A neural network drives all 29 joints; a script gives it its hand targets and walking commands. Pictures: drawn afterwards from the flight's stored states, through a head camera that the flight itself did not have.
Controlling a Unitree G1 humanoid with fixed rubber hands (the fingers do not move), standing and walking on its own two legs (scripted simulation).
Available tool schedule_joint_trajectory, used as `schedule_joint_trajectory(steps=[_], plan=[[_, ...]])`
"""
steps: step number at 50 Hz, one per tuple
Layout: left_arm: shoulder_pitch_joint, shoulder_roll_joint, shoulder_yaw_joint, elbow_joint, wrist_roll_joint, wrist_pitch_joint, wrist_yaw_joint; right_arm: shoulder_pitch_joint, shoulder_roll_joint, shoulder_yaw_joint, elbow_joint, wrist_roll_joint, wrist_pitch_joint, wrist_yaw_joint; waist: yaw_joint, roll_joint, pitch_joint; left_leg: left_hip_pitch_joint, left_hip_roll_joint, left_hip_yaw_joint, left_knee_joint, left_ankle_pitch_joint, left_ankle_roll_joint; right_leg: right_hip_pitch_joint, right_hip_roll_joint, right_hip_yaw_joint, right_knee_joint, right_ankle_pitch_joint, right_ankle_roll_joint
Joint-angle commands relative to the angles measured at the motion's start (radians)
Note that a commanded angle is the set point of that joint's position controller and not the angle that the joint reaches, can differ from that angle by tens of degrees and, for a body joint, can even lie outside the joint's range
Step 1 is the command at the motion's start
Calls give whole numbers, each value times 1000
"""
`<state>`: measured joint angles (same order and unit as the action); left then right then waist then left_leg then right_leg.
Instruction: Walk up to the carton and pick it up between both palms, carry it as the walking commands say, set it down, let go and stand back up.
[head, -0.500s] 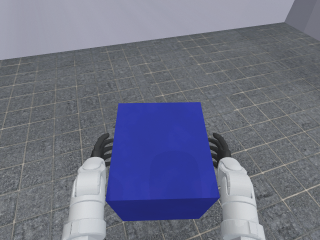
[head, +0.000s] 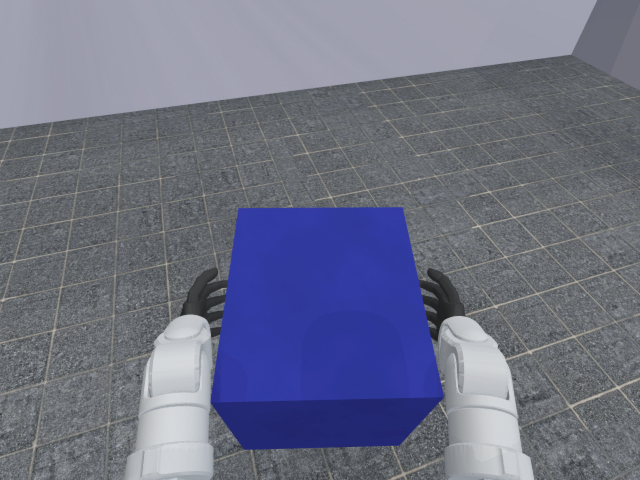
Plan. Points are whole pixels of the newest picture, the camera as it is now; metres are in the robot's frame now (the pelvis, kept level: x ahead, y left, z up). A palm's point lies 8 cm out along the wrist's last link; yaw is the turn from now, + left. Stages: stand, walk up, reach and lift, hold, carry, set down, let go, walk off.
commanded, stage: reach and lift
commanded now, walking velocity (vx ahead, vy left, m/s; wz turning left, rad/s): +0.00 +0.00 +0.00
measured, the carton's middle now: (321, 331) +0.32 +0.00 -0.03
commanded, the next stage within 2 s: hold in 0.60 s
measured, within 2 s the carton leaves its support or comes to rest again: neither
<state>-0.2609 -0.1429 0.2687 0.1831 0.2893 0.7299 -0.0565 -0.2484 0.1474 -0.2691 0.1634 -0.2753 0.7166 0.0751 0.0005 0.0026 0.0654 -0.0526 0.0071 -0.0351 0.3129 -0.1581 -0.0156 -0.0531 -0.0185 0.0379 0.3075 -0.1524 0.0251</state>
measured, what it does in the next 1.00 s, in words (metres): stands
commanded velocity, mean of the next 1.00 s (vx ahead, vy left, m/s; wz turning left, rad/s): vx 0.00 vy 0.00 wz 0.00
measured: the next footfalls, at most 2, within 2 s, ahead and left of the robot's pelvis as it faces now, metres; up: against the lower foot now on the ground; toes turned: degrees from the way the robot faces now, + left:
none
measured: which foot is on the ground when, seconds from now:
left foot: down 0.00-1.00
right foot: down 0.00-1.00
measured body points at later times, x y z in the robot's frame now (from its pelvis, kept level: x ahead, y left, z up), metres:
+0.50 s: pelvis +0.01 -0.01 +0.00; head -0.01 -0.01 +0.45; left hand +0.30 +0.16 +0.03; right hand +0.30 -0.17 +0.03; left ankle +0.02 +0.13 -0.75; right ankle +0.02 -0.14 -0.75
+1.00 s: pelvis +0.00 +0.00 +0.00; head -0.03 +0.00 +0.45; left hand +0.29 +0.16 +0.03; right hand +0.29 -0.17 +0.03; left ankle +0.02 +0.13 -0.75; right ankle +0.02 -0.14 -0.75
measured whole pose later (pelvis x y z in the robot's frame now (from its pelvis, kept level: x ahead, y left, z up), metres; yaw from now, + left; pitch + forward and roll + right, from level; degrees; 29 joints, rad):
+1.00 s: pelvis +0.00 +0.00 +0.00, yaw +0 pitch -7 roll +0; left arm -0.19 -0.14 0.22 0.12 0.27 0.75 -0.05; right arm -0.18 0.14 -0.22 0.10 -0.26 0.74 0.07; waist -0.01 0.00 0.06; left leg -0.04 0.01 -0.04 0.31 -0.16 -0.02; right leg -0.04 -0.02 0.03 0.31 -0.15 0.02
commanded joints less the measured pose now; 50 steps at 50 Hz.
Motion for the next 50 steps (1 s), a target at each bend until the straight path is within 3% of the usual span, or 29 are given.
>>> schedule_joint_trajectory(steps=[1,25,50], plan=[[-522,-824,-592,-60,-241,-41,-197,-497,781,570,-28,215,-26,190,-4,11,-280,51,-100,-16,-44,114,5,64,119,-1,-29,114,-22],[-402,-757,-626,-148,-257,-32,-196,-373,795,620,-101,231,-10,163,-5,-4,-277,59,-114,-16,-49,177,13,95,117,9,-40,209,-6],[-411,-780,-623,-138,-258,-22,-192,-389,785,609,-96,230,-2,172,-8,2,-235,33,-111,-16,-51,71,17,62,121,-2,-36,87,-19]])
